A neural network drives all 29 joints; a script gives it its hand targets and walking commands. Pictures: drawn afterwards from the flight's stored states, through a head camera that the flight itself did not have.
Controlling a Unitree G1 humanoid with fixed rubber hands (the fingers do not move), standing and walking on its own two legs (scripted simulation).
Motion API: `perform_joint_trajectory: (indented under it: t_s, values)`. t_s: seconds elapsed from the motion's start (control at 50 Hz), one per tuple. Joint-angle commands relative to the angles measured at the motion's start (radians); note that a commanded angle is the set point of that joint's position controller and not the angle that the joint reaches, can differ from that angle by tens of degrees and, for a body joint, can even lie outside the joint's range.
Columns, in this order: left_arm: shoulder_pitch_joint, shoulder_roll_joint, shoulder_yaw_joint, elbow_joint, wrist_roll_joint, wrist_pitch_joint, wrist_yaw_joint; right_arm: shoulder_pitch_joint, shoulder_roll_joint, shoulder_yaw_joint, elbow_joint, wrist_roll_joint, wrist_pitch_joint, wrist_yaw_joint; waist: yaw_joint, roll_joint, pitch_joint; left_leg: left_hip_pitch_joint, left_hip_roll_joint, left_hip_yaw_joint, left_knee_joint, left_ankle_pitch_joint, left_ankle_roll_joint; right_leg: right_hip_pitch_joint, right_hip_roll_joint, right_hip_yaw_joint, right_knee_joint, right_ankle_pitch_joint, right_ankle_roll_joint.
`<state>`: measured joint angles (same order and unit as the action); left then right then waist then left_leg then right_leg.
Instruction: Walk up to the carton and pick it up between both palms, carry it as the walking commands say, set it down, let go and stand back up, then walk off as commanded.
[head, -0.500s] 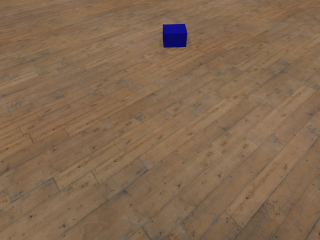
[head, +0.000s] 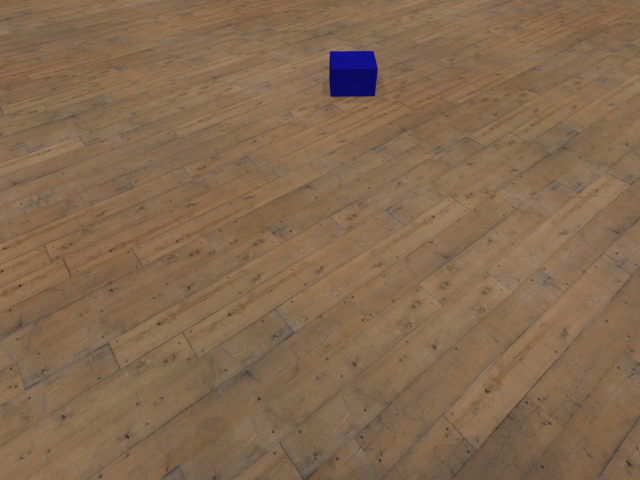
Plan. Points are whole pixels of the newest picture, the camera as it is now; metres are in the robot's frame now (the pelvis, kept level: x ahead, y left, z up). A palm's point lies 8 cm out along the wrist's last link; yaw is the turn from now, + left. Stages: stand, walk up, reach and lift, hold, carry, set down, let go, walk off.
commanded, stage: stand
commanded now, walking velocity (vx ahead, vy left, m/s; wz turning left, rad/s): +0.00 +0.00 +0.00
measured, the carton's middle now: (352, 73) +2.48 -0.13 -0.69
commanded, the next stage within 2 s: walk off in 1.54 s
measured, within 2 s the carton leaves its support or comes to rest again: neither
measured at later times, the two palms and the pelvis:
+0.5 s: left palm out of the picture -0.03 +0.20 -0.15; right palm out of the picture -0.02 -0.20 -0.15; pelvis +0.00 +0.00 +0.00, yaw +0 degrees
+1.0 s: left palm out of the picture -0.02 +0.19 -0.15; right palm out of the picture -0.02 -0.20 -0.15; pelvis +0.01 +0.00 +0.00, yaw +0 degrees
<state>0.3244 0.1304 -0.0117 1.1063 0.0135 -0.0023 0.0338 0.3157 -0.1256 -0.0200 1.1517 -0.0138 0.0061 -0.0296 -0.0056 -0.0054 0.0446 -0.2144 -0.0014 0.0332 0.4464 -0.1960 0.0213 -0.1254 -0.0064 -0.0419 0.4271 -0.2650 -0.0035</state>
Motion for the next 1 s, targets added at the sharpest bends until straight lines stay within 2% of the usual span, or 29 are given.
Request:
perform_joint_trajectory:
  t_s: [0.0,0.02,0.08,0.14,0.16,0.22,0.3,0.42,0.46,0.52,0.56,0.64,0.7,0.74,0.78,0.8,0.96,0.98]
  values:
    - [0.073,0.067,0.008,-0.009,-0.001,-0.009,0.005,0.068,-0.073,-0.006,-0.004,0.004,-0.005,-0.006,-0.001,0.008,0.072,0.004,0.085,-0.111,-0.099,-0.011,0.01,-0.127,-0.083,0.098,-0.124,-0.008,-0.034]
    - [0.072,0.054,0.005,-0.007,0.001,-0.007,0.005,0.069,-0.073,-0.005,-0.003,0.005,-0.005,-0.006,-0.007,0.0,0.078,0.005,0.09,-0.112,-0.098,-0.007,0.01,-0.134,-0.083,0.095,-0.126,0.0,-0.033]
    - [0.088,0.047,0.003,0.004,-0.002,-0.008,0.007,0.064,-0.075,-0.004,0.001,0.002,-0.005,-0.009,0.001,0.014,0.068,-0.003,0.09,-0.111,-0.1,-0.018,0.013,-0.121,-0.081,0.092,-0.113,0.017,-0.032]
    - [0.094,0.063,0.009,0.009,-0.003,-0.008,0.009,0.064,-0.063,0.003,0.003,0.003,-0.009,-0.008,0.006,-0.003,0.064,-0.001,0.09,-0.11,-0.099,0.011,0.011,-0.115,-0.081,0.087,-0.103,0.035,-0.033]
    - [0.101,0.046,0.005,0.009,-0.001,-0.008,0.008,0.07,-0.075,-0.001,0.004,0.005,-0.011,-0.009,0.001,0.018,0.058,0.007,0.093,-0.109,-0.092,-0.001,0.011,-0.119,-0.084,0.095,-0.112,0.029,-0.033]
    - [0.098,0.045,0.004,0.015,-0.003,-0.008,0.006,0.059,-0.069,0.002,0.004,0.003,-0.012,-0.01,0.001,0.001,0.071,-0.007,0.095,-0.113,-0.098,0.01,0.012,-0.117,-0.08,0.087,-0.1,0.043,-0.029]
    - [0.11,0.043,0.004,0.02,-0.001,-0.008,0.007,0.062,-0.065,0.004,0.009,0.005,-0.01,-0.011,0.002,0.016,0.062,0.0,0.091,-0.107,-0.095,0.007,0.009,-0.118,-0.081,0.089,-0.101,0.041,-0.029]
    - [0.117,0.047,0.004,0.024,-0.005,-0.012,0.01,0.061,-0.065,0.006,0.011,0.006,-0.014,-0.01,0.004,-0.001,0.068,0.002,0.093,-0.105,-0.092,0.037,0.01,-0.124,-0.084,0.09,-0.095,0.052,-0.03]
    - [0.119,0.039,0.002,0.026,-0.003,-0.013,0.008,0.064,-0.062,0.007,0.017,0.006,-0.016,-0.009,0.003,0.028,0.052,0.011,0.092,-0.103,-0.085,0.042,0.01,-0.113,-0.083,0.09,-0.097,0.069,-0.031]
    - [0.103,0.048,0.004,0.021,-0.002,-0.015,0.011,0.065,-0.062,0.007,0.015,0.006,-0.018,-0.012,-0.004,0.001,0.049,0.015,0.095,-0.1,-0.083,0.069,0.012,-0.11,-0.087,0.09,-0.094,0.078,-0.031]
    - [0.123,0.039,0.002,0.03,-0.005,-0.015,0.012,0.066,-0.062,0.009,0.018,0.004,-0.017,-0.013,0.003,-0.005,0.054,0.008,0.096,-0.105,-0.087,0.058,0.014,-0.106,-0.085,0.088,-0.093,0.073,-0.029]
    - [0.11,0.041,0.005,0.025,-0.005,-0.011,0.011,0.063,-0.064,0.01,0.018,0.005,-0.017,-0.012,0.006,0.017,0.052,0.003,0.092,-0.097,-0.088,0.056,0.009,-0.097,-0.087,0.089,-0.095,0.076,-0.03]
    - [0.115,0.035,0.001,0.031,-0.005,-0.01,0.014,0.071,-0.051,0.013,0.021,0.007,-0.018,-0.013,-0.002,-0.002,0.051,0.013,0.095,-0.102,-0.087,0.068,0.011,-0.1,-0.083,0.084,-0.089,0.082,-0.027]
    - [0.113,0.044,0.004,0.024,-0.005,-0.011,0.012,0.066,-0.05,0.015,0.018,0.007,-0.016,-0.013,0.003,0.016,0.057,0.004,0.096,-0.098,-0.086,0.066,0.009,-0.1,-0.085,0.085,-0.091,0.08,-0.028]
    - [0.126,0.027,0.0,0.028,-0.004,-0.012,0.013,0.065,-0.059,0.012,0.016,0.007,-0.017,-0.016,0.009,0.014,0.062,0.002,0.096,-0.101,-0.087,0.069,0.012,-0.099,-0.089,0.088,-0.091,0.082,-0.029]
    - [0.131,0.024,-0.001,0.032,-0.004,-0.011,0.013,0.071,-0.058,0.013,0.019,0.007,-0.018,-0.015,0.007,-0.005,0.063,0.006,0.097,-0.104,-0.084,0.078,0.012,-0.101,-0.088,0.088,-0.09,0.084,-0.029]
    - [0.119,0.038,0.003,0.026,-0.005,-0.014,0.011,0.076,-0.061,0.011,0.017,0.01,-0.017,-0.013,0.002,0.011,0.065,0.016,0.094,-0.099,-0.084,0.08,0.007,-0.103,-0.086,0.088,-0.096,0.088,-0.029]
    - [0.129,0.033,0.003,0.027,-0.005,-0.012,0.01,0.075,-0.053,0.014,0.016,0.007,-0.016,-0.014,0.01,-0.005,0.055,0.015,0.097,-0.103,-0.084,0.075,0.008,-0.094,-0.085,0.084,-0.092,0.088,-0.025]
